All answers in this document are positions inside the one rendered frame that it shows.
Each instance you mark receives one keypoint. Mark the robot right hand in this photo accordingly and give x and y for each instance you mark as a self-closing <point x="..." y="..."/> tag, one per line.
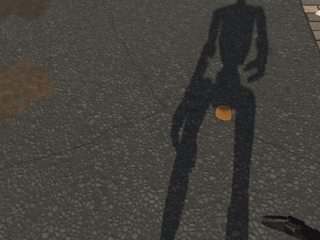
<point x="291" y="226"/>

